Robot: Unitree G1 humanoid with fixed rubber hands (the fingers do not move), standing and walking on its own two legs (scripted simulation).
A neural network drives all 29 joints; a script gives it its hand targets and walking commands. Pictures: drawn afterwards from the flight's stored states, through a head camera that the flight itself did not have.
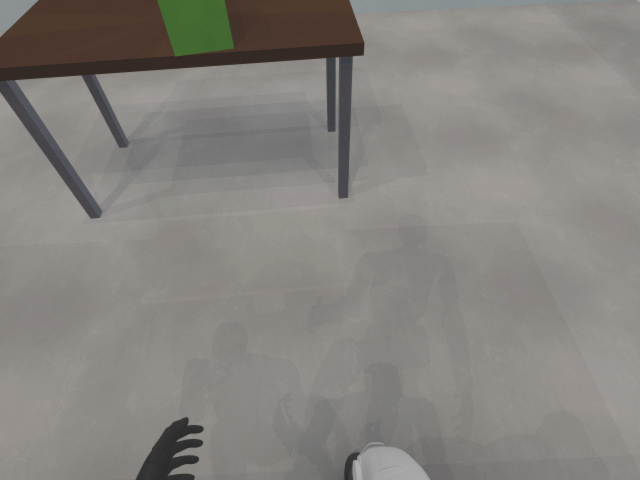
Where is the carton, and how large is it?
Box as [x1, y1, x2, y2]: [157, 0, 233, 56]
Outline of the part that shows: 157,0 175,56 233,48 224,0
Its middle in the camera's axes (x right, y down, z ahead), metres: -0.38 -0.75 +1.18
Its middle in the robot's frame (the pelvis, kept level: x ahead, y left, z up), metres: +1.43 +0.24 +0.06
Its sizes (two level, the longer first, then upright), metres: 0.273 0.179 0.233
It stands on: a table, 0.69 m high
